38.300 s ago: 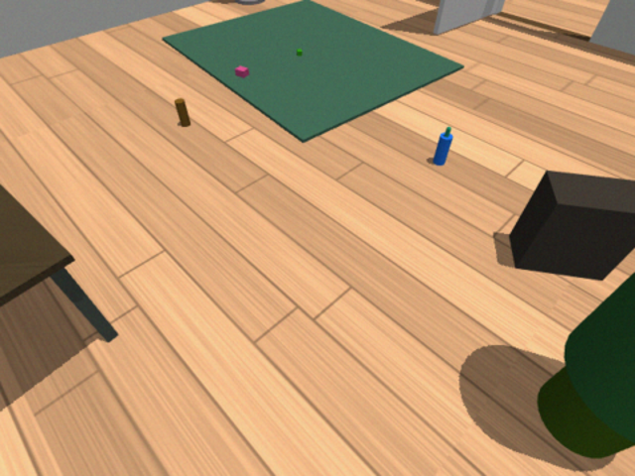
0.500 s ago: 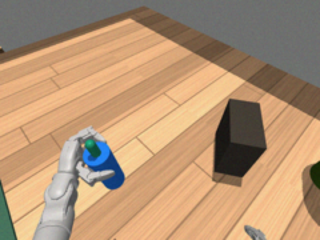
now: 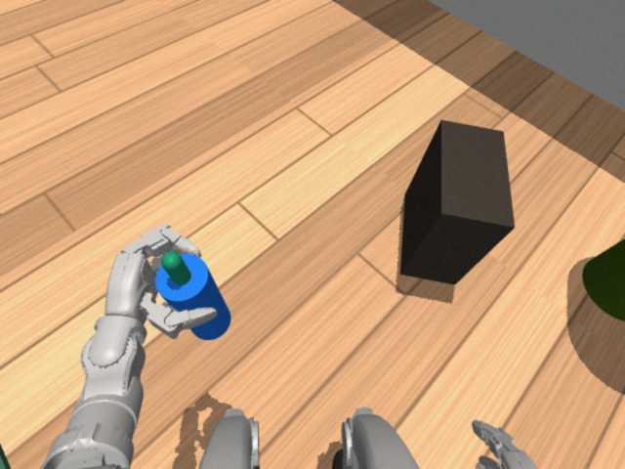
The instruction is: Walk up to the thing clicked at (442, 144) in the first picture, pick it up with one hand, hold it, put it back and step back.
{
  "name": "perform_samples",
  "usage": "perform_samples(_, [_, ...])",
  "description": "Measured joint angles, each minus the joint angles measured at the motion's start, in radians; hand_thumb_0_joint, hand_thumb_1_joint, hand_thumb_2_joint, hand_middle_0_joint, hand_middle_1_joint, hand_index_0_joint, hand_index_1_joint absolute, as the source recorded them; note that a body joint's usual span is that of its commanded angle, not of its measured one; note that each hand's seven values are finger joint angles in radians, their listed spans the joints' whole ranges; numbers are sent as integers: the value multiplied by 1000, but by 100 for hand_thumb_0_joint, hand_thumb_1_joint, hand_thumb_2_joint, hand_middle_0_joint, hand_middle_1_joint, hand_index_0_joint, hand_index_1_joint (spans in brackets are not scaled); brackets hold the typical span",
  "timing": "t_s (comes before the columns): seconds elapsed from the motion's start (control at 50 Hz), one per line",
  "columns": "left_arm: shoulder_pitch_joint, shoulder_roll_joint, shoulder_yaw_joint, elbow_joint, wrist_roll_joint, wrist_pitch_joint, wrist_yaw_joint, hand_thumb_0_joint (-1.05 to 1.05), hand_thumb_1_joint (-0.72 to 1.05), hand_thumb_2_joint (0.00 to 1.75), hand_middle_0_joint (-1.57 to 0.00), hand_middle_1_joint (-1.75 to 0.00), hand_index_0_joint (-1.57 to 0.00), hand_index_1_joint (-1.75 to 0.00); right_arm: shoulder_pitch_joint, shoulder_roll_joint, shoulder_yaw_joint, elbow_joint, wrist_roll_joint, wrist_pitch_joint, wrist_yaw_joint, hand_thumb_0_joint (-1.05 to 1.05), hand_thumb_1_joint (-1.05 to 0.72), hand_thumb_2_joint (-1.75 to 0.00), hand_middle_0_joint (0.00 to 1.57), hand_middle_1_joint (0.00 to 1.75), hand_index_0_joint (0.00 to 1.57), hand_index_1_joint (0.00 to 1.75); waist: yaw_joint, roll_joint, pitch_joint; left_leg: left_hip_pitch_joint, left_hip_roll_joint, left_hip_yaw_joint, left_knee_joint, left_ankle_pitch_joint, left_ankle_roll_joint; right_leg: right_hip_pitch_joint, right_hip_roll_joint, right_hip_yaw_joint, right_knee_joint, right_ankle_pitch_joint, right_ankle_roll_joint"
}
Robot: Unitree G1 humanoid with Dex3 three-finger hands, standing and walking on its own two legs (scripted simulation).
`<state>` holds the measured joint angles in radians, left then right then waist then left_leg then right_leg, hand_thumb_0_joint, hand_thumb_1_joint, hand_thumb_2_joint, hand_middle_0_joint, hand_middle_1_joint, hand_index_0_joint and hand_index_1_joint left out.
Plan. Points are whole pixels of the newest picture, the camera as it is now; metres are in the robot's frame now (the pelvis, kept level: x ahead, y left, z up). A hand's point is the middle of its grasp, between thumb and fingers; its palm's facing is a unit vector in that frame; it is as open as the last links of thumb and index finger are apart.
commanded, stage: crouch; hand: left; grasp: from the side
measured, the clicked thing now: (193, 294) +0.36 +0.15 -0.04
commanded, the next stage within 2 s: lower in 1.48 s
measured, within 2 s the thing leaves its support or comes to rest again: neither
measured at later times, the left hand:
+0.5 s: hand (208, 301) +0.43 +0.17 -0.26, palm faces -0.04 -1.00 -0.02, open 9.9 cm
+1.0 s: hand (216, 304) +0.47 +0.18 -0.39, palm faces -0.03 -1.00 -0.02, open 9.9 cm
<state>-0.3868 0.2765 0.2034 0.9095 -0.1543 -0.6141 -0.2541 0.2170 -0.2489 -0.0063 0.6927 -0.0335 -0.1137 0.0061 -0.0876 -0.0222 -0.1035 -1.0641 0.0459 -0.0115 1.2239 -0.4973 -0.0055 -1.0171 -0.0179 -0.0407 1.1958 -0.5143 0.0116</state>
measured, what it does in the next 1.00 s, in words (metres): lowers itself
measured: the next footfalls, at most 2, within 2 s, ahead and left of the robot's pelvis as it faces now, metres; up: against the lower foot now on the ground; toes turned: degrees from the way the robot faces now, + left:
none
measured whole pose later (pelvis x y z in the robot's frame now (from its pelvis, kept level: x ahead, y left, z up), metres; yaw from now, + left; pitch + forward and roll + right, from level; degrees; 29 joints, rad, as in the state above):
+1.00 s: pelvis -0.06 +0.00 -0.33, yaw -7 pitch +30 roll -7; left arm -0.89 0.66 0.51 1.32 -0.04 -0.70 -0.27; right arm 0.14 -0.30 0.16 0.69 -0.14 0.00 0.10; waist -0.27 -0.04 0.00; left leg -2.25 0.05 -0.14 2.38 -0.67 0.00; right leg -2.16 0.00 -0.10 2.31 -0.68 0.01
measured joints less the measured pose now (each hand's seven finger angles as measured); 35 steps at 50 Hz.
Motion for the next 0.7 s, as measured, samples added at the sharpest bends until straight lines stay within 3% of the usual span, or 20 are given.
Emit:
perform_samples(0.14, [-75, 33, 65, 58, -1, -85, 4, -3, -56, 96, -83, -123, -89, -127, -7, -17, 9, -5, -19, 16, 18, 0, -89, -91, 20, 30, 20, 30, -27, 10, -67, -347, 5, -16, 312, -103, 0, -343, 2, -2, 313, -106, -3])
perform_samples(0.34, [-228, 95, 132, 159, 6, -85, -6, -4, -59, 99, -84, -125, -89, -129, -56, 14, 32, 23, -39, 39, 41, 0, -91, -91, 20, 30, 20, 30, -33, 24, -75, -672, 9, -28, 587, -154, 3, -667, 5, -1, 590, -160, -7])
perform_samples(0.54, [-388, 183, 214, 333, 75, -128, -17, -4, -58, 99, -83, -125, -89, -129, -71, 4, 60, 20, -71, 50, 74, 0, -92, -91, 20, 30, 20, 30, -96, 7, -53, -936, 8, -54, 839, -172, 3, -922, 7, -11, 835, -180, -8])
perform_samples(0.7, [-410, 250, 252, 304, 105, -103, -1, -4, -58, 99, -84, -124, -89, -128, -67, -11, 86, 25, -86, 77, 83, 0, -93, -92, 20, 30, 20, 30, -135, -14, 18, -1071, 6, -73, 989, -166, 2, -1050, 10, -19, 981, -176, -7])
